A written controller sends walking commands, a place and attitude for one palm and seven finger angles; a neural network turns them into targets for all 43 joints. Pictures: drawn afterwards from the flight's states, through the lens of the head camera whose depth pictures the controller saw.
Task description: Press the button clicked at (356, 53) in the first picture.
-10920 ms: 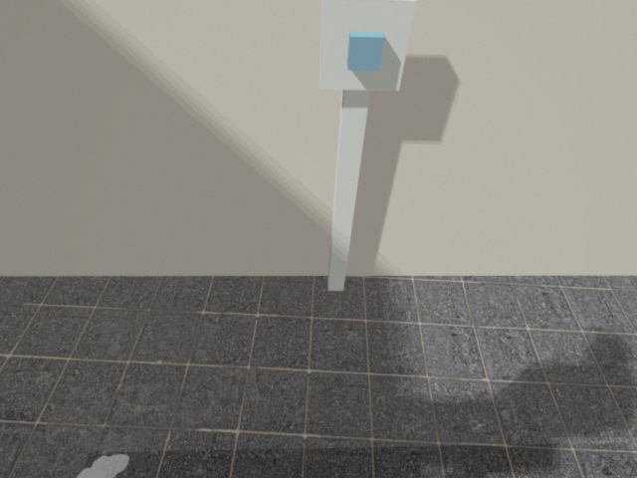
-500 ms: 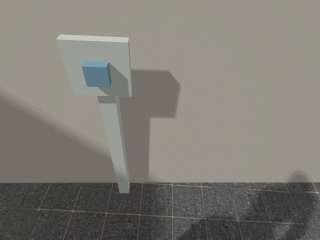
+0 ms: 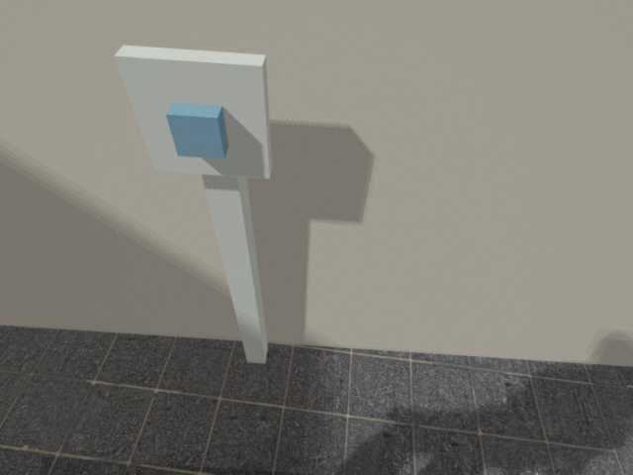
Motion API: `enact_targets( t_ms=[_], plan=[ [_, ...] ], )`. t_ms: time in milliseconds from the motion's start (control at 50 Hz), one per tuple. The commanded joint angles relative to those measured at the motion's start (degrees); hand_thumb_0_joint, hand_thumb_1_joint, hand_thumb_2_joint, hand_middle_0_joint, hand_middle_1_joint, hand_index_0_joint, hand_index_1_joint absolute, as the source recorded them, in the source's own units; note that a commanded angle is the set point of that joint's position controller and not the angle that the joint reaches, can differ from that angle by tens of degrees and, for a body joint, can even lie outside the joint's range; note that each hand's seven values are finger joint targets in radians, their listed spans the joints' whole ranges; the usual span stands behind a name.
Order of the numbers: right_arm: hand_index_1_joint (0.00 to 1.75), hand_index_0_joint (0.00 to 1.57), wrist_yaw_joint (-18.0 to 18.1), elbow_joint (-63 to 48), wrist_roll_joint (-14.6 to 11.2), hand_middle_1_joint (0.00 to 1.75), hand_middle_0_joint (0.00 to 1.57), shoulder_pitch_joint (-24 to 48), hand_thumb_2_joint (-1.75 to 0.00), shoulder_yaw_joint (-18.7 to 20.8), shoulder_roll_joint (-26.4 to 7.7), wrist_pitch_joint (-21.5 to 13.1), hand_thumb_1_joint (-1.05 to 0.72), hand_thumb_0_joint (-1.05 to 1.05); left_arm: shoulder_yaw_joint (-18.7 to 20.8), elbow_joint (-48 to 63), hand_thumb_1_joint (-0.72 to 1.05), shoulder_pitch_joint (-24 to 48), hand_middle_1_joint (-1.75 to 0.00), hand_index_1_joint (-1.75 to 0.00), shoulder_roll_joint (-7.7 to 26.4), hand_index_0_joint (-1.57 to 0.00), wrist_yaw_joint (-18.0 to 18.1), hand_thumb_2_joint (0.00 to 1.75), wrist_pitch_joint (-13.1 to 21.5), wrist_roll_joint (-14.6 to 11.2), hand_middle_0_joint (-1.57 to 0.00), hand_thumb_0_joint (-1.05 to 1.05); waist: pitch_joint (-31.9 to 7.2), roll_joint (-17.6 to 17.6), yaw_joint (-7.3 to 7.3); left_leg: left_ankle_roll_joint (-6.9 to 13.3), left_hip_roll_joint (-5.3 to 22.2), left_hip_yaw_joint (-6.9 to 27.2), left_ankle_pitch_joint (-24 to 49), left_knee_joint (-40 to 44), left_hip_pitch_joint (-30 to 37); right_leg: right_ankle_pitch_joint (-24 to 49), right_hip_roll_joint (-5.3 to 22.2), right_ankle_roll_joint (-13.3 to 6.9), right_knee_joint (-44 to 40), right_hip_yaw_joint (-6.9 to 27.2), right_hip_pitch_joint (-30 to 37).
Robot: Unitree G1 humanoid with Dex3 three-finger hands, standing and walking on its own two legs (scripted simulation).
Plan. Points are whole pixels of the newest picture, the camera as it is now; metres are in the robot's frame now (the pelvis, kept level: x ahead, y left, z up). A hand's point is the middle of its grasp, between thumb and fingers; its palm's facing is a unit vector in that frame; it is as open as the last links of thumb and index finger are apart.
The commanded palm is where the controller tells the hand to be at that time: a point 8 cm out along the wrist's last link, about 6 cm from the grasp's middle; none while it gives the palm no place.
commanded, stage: come to a stop and stand still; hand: left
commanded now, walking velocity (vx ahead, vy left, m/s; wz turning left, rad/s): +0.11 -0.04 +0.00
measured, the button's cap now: (200, 130) +0.51 +0.20 +0.16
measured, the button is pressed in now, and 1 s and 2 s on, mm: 0 0 0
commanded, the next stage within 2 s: look again from close up in 1.72 s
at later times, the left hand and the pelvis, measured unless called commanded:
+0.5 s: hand out of the picture -0.06 +0.18 -0.17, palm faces -0.04 -0.99 -0.13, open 7.4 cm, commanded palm none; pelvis -0.04 +0.03 +0.01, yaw -3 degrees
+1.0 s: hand out of the picture -0.06 +0.11 -0.17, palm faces +0.01 -1.00 -0.08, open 7.4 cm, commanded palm none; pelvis -0.03 -0.01 +0.01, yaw -2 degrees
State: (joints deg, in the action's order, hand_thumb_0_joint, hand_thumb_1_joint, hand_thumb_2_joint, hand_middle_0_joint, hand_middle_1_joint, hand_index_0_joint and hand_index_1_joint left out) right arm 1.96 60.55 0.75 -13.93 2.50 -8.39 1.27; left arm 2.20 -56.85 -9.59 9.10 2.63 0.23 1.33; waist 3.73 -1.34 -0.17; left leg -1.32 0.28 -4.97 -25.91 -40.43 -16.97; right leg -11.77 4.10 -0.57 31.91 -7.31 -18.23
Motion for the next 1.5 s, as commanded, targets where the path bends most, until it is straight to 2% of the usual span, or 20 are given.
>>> enact_targets(
  t_ms=[0,20,40,60,100,160,200,320,420,460,520,540,560,580,600,620,680,760,940,1480],
  plan=[
    [0.30,0.20,-0.78,-0.05,0.03,0.30,0.20,-13.70,-0.90,0.34,-2.13,-0.61,-0.90,0.00,2.05,3.21,0.90,-2.06,-0.30,-0.30,7.01,-0.20,0.19,0.90,-1.58,-0.18,-0.20,0.00,-2.67,-0.19,3.12,1.46,2.66,2.63,10.48,17.08,11.29,-5.55,6.83,-4.26,-4.80,9.15,-8.24],
    [0.30,0.20,-0.69,-1.47,0.89,0.30,0.20,-11.86,-0.90,0.96,-5.89,-1.07,-0.90,0.00,1.53,4.08,0.90,-2.44,-0.30,-0.30,3.44,-0.20,-0.21,0.90,-2.16,-0.66,-0.20,0.00,-0.59,13.90,3.08,5.07,12.76,17.62,0.68,26.95,6.08,-14.60,0.11,-0.54,4.61,4.29,-12.22],
    [0.30,0.20,-0.47,-3.65,1.19,0.30,0.20,-7.64,-0.90,1.08,-8.05,-1.01,-0.90,0.00,1.26,4.45,0.90,-2.15,-0.30,-0.30,2.57,-0.20,-0.34,0.90,-2.34,-0.57,-0.20,0.00,2.75,17.07,2.51,9.47,18.25,24.02,-7.19,34.11,-4.27,-16.64,-2.22,0.32,13.60,5.05,-9.02],
    [0.30,0.20,-0.58,-4.65,1.29,0.30,0.20,-3.30,-0.90,0.74,-7.53,-1.23,-0.90,0.00,1.23,3.52,0.90,-3.55,-0.30,-0.30,3.42,-0.20,-0.56,0.90,-2.50,0.01,-0.20,0.00,3.51,14.57,0.75,10.78,18.19,23.86,-11.81,35.33,-9.20,-13.87,-0.93,-0.54,19.15,8.38,-5.65],
    [0.30,0.20,-0.42,-5.16,1.26,0.30,0.20,-0.02,-0.90,-0.03,-6.20,-1.82,-0.90,0.00,1.23,0.50,0.90,-8.63,-0.30,-0.30,2.25,-0.20,-1.49,0.90,-2.32,0.83,-0.20,0.00,3.55,7.57,-1.51,9.37,14.86,18.77,-10.01,33.96,-8.52,-8.88,-2.31,-0.30,26.32,8.64,-6.73],
    [0.30,0.20,-0.09,-4.39,0.66,0.30,0.20,-3.76,-0.90,-0.05,-6.02,-2.95,-0.90,0.00,0.99,-1.06,0.90,-10.58,-0.30,-0.30,2.35,-0.20,-2.17,0.90,-1.60,0.91,-0.20,0.00,2.11,4.73,-0.20,8.70,13.49,15.34,-4.65,33.02,0.36,-4.75,-2.51,0.55,32.03,8.08,-13.50],
    [0.30,0.20,0.14,-3.55,0.66,0.30,0.20,-6.79,-0.90,0.10,-5.89,-3.40,-0.90,0.00,1.04,-1.01,0.90,-10.68,-0.30,-0.30,2.54,-0.20,-2.21,0.90,-1.25,0.83,-0.20,0.00,0.43,4.60,1.15,9.16,14.21,16.02,-2.39,32.36,5.40,-4.94,-2.02,0.82,32.38,8.36,-15.86],
    [0.30,0.20,0.51,-1.65,0.75,0.30,0.20,-11.23,-0.90,0.36,-6.55,-3.77,-0.90,0.00,0.32,-1.34,0.90,-10.84,-0.30,-0.30,1.92,-0.20,-2.40,0.90,-1.40,0.89,-0.20,0.00,-1.72,5.03,2.56,10.72,15.88,15.99,5.29,32.07,10.75,-8.37,-0.64,1.00,22.25,7.37,-13.62],
    [0.30,0.20,0.22,-0.14,0.80,0.30,0.20,-10.58,-0.90,0.21,-6.56,-3.03,-0.90,0.00,-0.86,-2.77,0.90,-12.10,-0.30,-0.30,-0.20,-0.20,-1.96,0.90,-1.38,0.46,-0.20,0.00,-2.63,7.69,2.13,10.72,14.47,14.41,1.92,31.89,6.10,-13.07,-1.47,0.08,10.41,5.25,-4.54],
    [0.30,0.20,0.03,0.72,0.82,0.30,0.20,-10.59,-0.90,0.25,-6.60,-2.65,-0.90,0.00,-1.15,-3.25,0.90,-12.56,-0.30,-0.30,-0.62,-0.20,-1.60,0.90,-1.13,0.29,-0.20,0.00,-2.40,6.47,1.79,10.56,14.14,15.09,0.49,31.32,3.71,-13.84,-2.08,-0.42,4.83,4.85,-0.60],
    [0.30,0.20,-0.17,1.70,0.43,0.30,0.20,-9.48,-0.90,0.12,-5.69,-1.94,-0.90,0.00,-1.17,-5.77,0.90,-17.67,-0.30,-0.30,-1.04,-0.20,-1.06,0.90,-0.68,0.04,-0.20,0.00,-1.73,3.06,-0.72,6.85,10.78,11.90,-4.88,29.27,-3.58,-6.43,-2.84,-0.90,-8.02,3.89,10.55],
    [0.30,0.20,-0.35,1.93,0.24,0.30,0.20,-9.02,-0.90,-0.10,-4.38,-1.77,-0.90,0.00,-1.05,-6.32,0.90,-18.77,-0.30,-0.30,-0.16,-0.20,-0.73,0.90,-0.41,0.05,-0.20,0.00,-0.72,0.73,-1.22,4.91,8.38,9.38,-4.29,26.71,-6.75,-6.42,-1.06,-1.56,-10.73,6.83,13.24],
    [0.30,0.20,-0.55,1.95,-0.01,0.30,0.20,-8.68,-0.90,-0.65,-2.77,-1.67,-0.90,0.00,-1.09,-6.24,0.90,-18.53,-0.30,-0.30,1.23,-0.20,-0.34,0.90,0.07,0.02,-0.20,0.00,0.01,-3.06,-1.00,3.47,5.07,7.08,-0.59,22.31,-8.17,-10.74,2.90,-3.25,-13.87,12.95,12.33],
    [0.30,0.20,-0.70,1.86,-0.05,0.30,0.20,-8.73,-0.90,-1.24,-0.88,-1.58,-0.90,0.00,-1.21,-6.07,0.90,-17.44,-0.30,-0.30,2.26,-0.20,-0.29,0.90,0.23,-0.26,-0.20,0.00,2.08,-6.29,-0.34,2.35,2.32,3.48,3.56,18.30,-5.71,-17.32,6.87,-5.29,-17.74,16.77,6.44],
    [0.30,0.20,-0.91,2.54,0.24,0.30,0.20,-9.57,-0.90,-1.73,0.17,-1.54,-0.90,0.00,-1.31,-5.90,0.90,-15.42,-0.30,-0.30,2.85,-0.20,-0.35,0.90,0.53,-0.61,-0.20,0.00,2.68,-7.55,0.91,2.29,1.53,2.62,7.59,15.65,-1.38,-21.94,8.31,-6.14,-20.47,18.48,0.70],
    [0.30,0.20,-0.96,3.48,0.43,0.30,0.20,-10.61,-0.90,-1.90,0.51,-1.31,-0.90,0.00,-1.59,-5.65,0.90,-13.74,-0.30,-0.30,2.35,-0.20,-0.26,0.90,1.16,-0.98,-0.20,0.00,3.92,-10.81,1.65,2.50,2.15,2.87,11.41,14.00,1.38,-20.98,6.85,-5.72,-21.64,17.87,-2.74],
    [0.30,0.20,-0.75,5.00,0.32,0.30,0.20,-13.16,-0.90,-2.26,0.47,-1.51,-0.90,0.00,-2.30,-5.49,0.90,-13.23,-0.30,-0.30,0.08,-0.20,-0.22,0.90,1.72,-1.01,-0.20,0.00,5.87,-4.05,2.42,2.76,3.90,4.45,15.35,16.15,4.64,-12.05,3.50,-4.39,-17.49,13.28,-4.43],
    [0.30,0.20,-0.31,5.36,0.13,0.30,0.20,-12.05,-0.90,-2.36,-0.06,-1.94,-0.90,0.00,-2.42,-6.08,0.90,-16.07,-0.30,-0.30,-0.03,-0.20,-0.30,0.90,1.64,-0.95,-0.20,0.00,5.94,3.45,0.82,3.11,5.00,6.15,12.74,19.30,1.88,-6.89,1.67,-3.68,-14.46,11.86,0.05],
    [0.30,0.20,0.18,4.33,-0.10,0.30,0.20,-9.64,-0.90,-2.19,-0.63,-2.68,-0.90,0.00,-2.37,-6.74,0.90,-17.58,-0.30,-0.30,-0.51,-0.20,-0.21,0.90,2.12,-0.81,-0.20,0.00,0.59,1.66,0.51,3.20,5.87,5.78,18.45,18.98,5.90,2.66,1.98,-3.01,-13.27,11.46,4.55],
    [0.30,0.20,0.35,4.39,-0.09,0.30,0.20,-7.44,-0.90,-2.60,-2.20,-2.60,-0.90,0.00,-2.19,-7.12,0.90,-18.48,-0.30,-0.30,1.00,-0.20,0.19,0.90,2.03,-0.64,-0.20,0.00,0.96,-0.18,-0.05,3.01,6.10,4.94,23.30,18.82,8.04,11.50,2.49,-2.10,-13.26,10.82,7.78]
  ],
)
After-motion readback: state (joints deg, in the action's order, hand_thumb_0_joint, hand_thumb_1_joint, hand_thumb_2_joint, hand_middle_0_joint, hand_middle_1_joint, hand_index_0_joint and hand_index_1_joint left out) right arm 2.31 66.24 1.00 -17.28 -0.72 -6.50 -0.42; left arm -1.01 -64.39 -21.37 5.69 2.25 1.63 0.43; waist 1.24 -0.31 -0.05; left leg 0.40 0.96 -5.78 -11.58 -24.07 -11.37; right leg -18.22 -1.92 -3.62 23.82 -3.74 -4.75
